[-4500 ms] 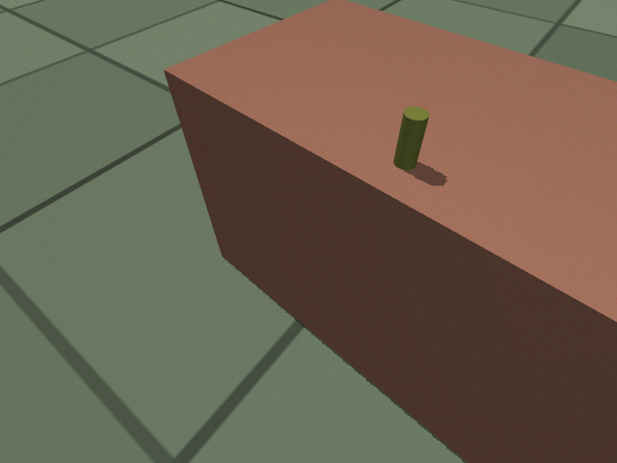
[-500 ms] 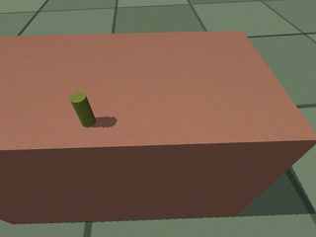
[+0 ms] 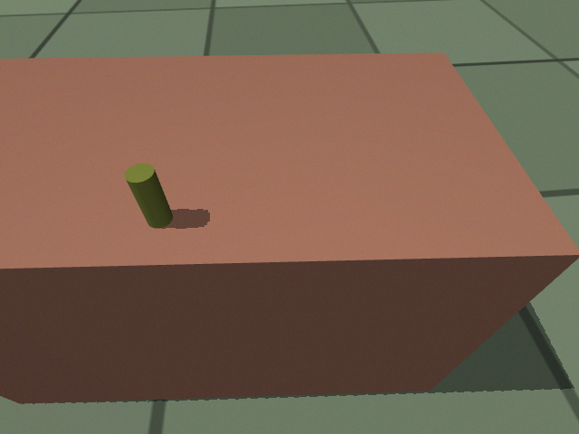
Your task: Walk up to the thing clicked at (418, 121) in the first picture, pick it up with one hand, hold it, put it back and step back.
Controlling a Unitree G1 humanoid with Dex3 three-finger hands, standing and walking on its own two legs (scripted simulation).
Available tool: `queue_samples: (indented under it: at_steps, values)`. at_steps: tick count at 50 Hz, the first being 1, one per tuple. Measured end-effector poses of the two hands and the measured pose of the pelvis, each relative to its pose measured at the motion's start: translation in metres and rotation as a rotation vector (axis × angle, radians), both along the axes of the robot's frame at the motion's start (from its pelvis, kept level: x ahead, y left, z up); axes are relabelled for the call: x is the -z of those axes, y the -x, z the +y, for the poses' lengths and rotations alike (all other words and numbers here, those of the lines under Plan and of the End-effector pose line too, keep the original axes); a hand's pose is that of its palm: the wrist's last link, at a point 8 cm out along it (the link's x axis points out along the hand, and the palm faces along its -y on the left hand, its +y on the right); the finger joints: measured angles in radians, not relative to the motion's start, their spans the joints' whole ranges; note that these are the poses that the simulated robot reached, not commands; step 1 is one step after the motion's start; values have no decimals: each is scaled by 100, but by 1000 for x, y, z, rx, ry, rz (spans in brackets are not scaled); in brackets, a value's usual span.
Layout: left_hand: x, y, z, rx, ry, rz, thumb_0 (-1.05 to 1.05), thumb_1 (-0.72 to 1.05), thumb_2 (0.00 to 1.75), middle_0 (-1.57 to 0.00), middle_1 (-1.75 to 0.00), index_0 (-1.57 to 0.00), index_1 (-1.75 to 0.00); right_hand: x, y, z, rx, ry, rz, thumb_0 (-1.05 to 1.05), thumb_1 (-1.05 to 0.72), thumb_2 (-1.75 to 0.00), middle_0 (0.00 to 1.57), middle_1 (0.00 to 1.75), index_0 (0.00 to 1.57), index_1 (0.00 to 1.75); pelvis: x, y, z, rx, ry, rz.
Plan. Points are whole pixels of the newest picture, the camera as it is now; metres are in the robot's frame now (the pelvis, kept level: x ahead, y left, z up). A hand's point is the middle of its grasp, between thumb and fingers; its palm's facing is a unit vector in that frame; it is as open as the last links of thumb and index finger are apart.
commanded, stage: stand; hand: left
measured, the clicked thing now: (150, 197) +0.45 +0.24 +0.07
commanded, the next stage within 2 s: rise first in 1.78 s
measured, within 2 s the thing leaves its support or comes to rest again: neither
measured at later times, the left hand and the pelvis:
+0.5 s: hand out of the picture +0.06 +0.25 -0.16, palm faces -0.03 -0.94 -0.34, open 7.4 cm; pelvis -0.01 +0.00 +0.00, yaw +0 degrees
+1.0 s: hand out of the picture +0.07 +0.25 -0.16, palm faces -0.03 -0.94 -0.34, open 7.4 cm; pelvis +0.00 +0.00 +0.00, yaw +1 degrees
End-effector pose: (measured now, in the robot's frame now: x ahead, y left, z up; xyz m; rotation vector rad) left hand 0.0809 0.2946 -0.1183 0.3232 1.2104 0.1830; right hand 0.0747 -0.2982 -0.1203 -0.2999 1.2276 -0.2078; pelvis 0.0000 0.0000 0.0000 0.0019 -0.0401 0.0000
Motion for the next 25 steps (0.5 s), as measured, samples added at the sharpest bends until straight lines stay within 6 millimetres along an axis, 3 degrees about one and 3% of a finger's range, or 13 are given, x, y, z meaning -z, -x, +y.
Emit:
queue_samples:
  at_steps: [25]
  values:
    - [1,25,3,-16,-5,33,0,90,90,-20,-30,-20,-30,4,23,0,-8,-6,45,0,-91,-89,20,30,20,30,0,7,-1,-8,-1,0]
